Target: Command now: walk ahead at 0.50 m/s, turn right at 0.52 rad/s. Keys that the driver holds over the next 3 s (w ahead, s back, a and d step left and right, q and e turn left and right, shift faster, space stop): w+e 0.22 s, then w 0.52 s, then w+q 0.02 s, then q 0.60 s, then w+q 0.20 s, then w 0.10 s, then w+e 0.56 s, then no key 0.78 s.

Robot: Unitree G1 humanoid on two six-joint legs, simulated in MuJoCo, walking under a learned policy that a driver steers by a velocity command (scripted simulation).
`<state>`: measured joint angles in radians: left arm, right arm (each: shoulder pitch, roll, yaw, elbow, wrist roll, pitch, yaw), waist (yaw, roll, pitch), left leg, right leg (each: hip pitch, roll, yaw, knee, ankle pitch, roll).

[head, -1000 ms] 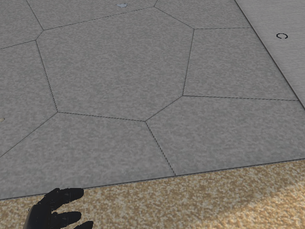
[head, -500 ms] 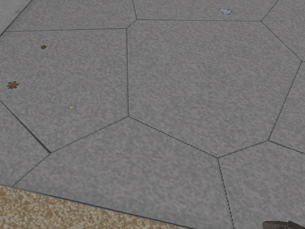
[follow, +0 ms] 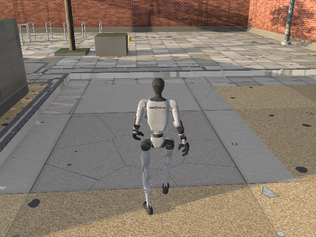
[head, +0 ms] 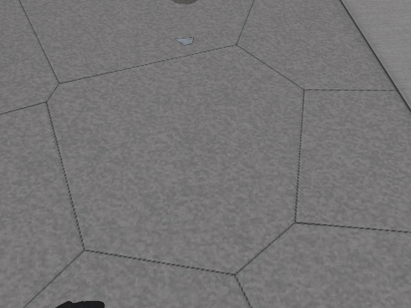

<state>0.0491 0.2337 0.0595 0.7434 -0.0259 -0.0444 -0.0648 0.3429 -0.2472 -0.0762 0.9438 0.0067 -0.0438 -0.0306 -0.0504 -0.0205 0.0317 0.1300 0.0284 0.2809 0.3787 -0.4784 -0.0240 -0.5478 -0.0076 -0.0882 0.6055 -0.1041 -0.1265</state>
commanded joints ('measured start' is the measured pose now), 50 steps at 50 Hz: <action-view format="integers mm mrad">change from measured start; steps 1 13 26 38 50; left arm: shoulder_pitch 374 202 377 104 249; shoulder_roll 282 190 96 84 260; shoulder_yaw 106 54 12 1 50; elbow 14 -59 -38 -109 -110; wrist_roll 3 11 18 27 73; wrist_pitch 7 -32 -24 -33 -45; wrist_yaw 33 73 76 69 71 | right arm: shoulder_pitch -53 -270 41 -58 167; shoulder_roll -179 -83 -289 -166 -41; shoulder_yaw -29 0 -56 -10 29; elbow -97 -239 -215 -171 -194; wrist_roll -13 -23 -32 3 -4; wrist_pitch -10 -54 -94 -62 -11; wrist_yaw -12 21 51 42 16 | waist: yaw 226 61 -35 22 65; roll -34 -25 132 82 -260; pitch -233 -41 -367 -27 -447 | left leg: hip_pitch -366 -703 149 -284 -712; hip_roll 146 52 266 158 -104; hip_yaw -42 -318 -698 -451 -366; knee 703 413 108 -232 754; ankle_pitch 824 415 415 542 -274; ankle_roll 45 -44 292 255 1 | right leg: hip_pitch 643 278 96 -125 886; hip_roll -72 -84 46 -110 -492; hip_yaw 229 307 235 134 530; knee -64 -380 451 236 -48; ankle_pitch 4 218 86 7 988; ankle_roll -124 -139 65 141 -176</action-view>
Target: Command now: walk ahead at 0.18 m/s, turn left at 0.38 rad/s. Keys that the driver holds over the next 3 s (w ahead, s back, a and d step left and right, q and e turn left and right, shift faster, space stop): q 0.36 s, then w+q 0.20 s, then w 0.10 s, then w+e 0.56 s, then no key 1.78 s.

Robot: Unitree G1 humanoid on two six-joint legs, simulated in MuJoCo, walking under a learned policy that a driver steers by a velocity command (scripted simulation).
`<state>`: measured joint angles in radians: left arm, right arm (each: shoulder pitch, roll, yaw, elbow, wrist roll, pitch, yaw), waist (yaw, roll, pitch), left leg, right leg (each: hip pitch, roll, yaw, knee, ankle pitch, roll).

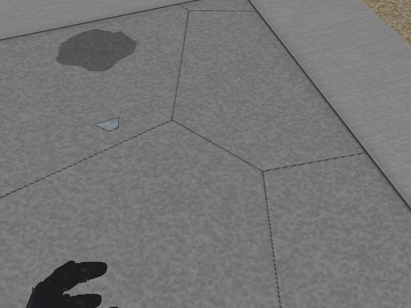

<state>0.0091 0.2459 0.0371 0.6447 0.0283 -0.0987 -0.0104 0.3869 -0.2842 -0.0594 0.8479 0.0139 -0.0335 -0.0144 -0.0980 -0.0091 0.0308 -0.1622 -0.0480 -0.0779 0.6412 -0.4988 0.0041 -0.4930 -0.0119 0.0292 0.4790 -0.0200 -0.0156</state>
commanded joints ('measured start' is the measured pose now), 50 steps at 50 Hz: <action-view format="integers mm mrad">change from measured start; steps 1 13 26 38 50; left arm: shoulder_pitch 287 22 19 -68 287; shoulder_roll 193 178 167 129 181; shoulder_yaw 65 66 89 39 48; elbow -27 24 62 60 116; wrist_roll -7 -17 -22 -52 -41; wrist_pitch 31 70 45 -1 12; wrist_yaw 14 40 17 -31 -23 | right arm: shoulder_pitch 143 -99 -102 10 -183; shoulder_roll -113 -83 -160 -183 -138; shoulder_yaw -9 -29 -45 -52 -26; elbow -80 -193 -240 -182 -264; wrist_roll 5 -6 -12 -2 -21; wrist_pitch -14 94 13 -12 -89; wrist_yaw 2 1 -16 1 12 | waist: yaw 143 71 86 1 154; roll -216 -130 160 152 -43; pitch -515 -155 -50 10 -31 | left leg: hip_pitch -452 -227 23 64 -657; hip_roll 22 130 270 287 121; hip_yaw -62 89 -345 -235 -7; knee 599 232 -461 -439 463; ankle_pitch -239 191 -54 146 188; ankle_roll -39 -43 194 212 3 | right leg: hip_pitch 790 203 -256 -77 556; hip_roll -460 -311 -33 -28 -220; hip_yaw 456 -12 27 -17 431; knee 28 -215 509 65 -244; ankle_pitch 651 29 -213 -117 -202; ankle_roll -297 -216 25 22 -252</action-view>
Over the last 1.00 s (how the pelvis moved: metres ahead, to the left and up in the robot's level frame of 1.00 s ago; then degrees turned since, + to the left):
0.54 -0.07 0.01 -10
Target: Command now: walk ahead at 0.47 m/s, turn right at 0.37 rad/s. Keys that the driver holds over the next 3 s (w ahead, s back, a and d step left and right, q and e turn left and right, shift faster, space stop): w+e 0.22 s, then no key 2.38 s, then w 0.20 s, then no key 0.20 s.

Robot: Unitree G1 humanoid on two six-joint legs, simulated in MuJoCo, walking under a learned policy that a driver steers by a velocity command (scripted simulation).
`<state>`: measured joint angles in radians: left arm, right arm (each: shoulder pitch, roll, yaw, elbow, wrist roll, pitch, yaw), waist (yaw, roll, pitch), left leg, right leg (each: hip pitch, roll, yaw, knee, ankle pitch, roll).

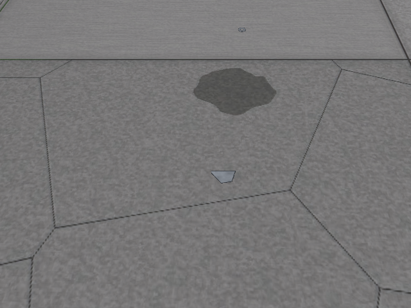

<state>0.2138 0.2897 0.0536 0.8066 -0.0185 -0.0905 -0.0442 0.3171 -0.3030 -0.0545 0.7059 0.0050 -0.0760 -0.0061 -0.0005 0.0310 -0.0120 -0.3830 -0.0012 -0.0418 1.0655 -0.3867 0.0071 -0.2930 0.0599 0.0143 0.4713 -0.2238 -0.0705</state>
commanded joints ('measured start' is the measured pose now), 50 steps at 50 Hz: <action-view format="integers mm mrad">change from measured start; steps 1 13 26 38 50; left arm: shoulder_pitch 72 205 176 -56 -32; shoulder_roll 127 157 44 69 62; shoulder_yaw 26 44 5 -2 -3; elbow -53 -12 -64 -119 -84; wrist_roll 9 -12 18 48 27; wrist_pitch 8 45 111 108 85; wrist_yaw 17 73 76 67 67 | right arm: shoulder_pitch -114 -373 -255 -155 -135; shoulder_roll -108 -57 -45 -32 -45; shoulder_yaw -31 -16 -4 18 11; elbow -127 -188 -65 36 116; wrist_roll -20 -3 -37 -26 -10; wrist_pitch -46 -54 -7 45 55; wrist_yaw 6 33 38 12 -5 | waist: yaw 36 79 63 -16 -5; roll -101 -129 97 -154 -36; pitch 10 45 -70 45 -37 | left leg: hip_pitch -386 -115 74 112 185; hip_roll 81 -28 193 12 40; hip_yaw -40 -7 -111 35 15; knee -9 -597 -756 -625 -580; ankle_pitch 109 481 821 94 358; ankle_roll -10 -38 226 -6 -6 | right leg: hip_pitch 308 190 -44 -37 99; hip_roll -264 -190 -105 -148 -114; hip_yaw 407 308 55 134 86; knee -251 -163 443 -92 28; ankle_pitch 69 347 -236 -189 269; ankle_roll -191 -101 148 30 35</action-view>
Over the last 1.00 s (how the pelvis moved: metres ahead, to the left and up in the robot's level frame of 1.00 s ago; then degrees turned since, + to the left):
0.26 0.04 0.01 17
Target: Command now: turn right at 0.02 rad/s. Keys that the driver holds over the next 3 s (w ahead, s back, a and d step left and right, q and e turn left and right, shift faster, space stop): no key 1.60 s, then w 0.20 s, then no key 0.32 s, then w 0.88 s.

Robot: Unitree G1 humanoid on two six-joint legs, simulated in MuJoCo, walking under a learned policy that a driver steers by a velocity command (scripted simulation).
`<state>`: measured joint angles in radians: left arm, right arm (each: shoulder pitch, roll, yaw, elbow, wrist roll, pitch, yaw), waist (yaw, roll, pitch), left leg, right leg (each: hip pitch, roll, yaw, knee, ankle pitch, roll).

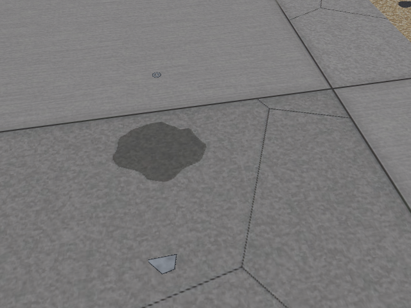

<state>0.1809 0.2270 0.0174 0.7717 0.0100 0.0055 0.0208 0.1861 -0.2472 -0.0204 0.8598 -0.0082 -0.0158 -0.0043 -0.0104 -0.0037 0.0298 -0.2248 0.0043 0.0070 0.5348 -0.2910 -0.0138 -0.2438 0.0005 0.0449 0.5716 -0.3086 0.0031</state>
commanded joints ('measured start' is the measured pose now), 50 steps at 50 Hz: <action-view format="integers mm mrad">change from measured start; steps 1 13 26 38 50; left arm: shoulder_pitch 0 2 16 46 83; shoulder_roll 124 118 112 94 72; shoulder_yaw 34 37 32 22 13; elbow -44 55 168 243 286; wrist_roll -2 -4 -5 -8 -10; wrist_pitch -11 -15 -13 -12 -10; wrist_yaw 1 4 14 17 18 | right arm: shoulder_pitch -5 -22 -4 48 101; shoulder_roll -102 -112 -96 -71 -48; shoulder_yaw -24 -30 -26 -15 -6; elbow -31 69 166 219 242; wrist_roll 3 5 4 4 6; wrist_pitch -2 21 21 17 13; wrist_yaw -9 -30 -37 -42 -44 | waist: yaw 4 -2 0 2 6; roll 0 -4 -1 3 5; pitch -77 -45 -8 13 22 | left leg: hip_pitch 33 62 44 25 11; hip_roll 35 37 28 22 18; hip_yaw -34 -35 -25 -19 -16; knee -49 -74 -111 -126 -130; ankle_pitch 267 243 165 125 119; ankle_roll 14 10 6 5 8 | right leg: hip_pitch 50 51 41 25 18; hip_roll -53 -37 -23 -15 -10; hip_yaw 53 31 14 5 -2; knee -73 -111 -154 -175 -179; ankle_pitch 360 327 214 155 147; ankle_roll -39 -33 -27 -26 -25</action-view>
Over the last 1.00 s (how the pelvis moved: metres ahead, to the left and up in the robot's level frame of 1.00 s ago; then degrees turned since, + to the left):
0.33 -0.03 -0.01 -13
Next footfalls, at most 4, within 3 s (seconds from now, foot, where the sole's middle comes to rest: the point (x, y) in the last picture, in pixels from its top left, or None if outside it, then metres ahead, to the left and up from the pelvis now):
2.16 right None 0.18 -0.09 -0.77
2.54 left None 0.31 0.18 -0.77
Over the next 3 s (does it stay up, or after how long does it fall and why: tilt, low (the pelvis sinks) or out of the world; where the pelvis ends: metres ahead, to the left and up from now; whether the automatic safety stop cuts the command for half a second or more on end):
stays up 0.42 0.10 0.00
